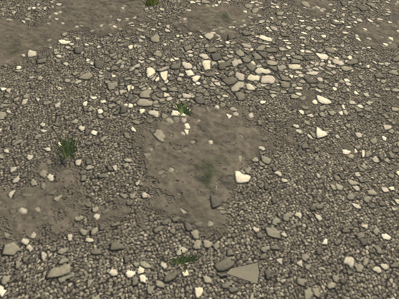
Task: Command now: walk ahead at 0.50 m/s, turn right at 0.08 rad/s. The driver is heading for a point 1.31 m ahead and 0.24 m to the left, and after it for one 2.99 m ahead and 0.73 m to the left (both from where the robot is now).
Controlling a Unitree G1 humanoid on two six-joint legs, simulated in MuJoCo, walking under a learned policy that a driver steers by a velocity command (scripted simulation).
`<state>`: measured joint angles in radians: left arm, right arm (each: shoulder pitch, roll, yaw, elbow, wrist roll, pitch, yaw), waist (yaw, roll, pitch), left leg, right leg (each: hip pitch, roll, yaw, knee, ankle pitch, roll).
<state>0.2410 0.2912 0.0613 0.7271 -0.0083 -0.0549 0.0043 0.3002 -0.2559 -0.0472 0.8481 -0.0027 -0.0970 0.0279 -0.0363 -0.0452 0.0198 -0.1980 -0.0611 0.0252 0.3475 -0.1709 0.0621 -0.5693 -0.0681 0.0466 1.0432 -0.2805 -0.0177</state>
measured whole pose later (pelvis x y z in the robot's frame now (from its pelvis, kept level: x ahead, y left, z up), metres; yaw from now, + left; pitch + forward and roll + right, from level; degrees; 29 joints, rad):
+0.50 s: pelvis +0.28 -0.06 +0.00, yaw +0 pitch +1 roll -1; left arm 0.27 0.26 0.05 0.77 0.00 -0.08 -0.03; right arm 0.23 -0.31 -0.05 0.85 0.01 -0.07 0.01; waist 0.01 0.04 0.02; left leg -0.54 0.09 -0.03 1.09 -0.30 0.01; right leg -0.23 0.05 -0.04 0.36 -0.15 -0.07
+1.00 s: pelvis +0.56 +0.01 +0.00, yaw +0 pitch +1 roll +0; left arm 0.26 0.30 0.05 0.85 -0.02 -0.07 0.00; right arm 0.22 -0.27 -0.05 0.84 -0.01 -0.08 0.03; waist -0.01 -0.03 0.03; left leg -0.29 -0.04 0.05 0.41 -0.15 0.07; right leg -0.47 -0.07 0.03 1.12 -0.34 -0.03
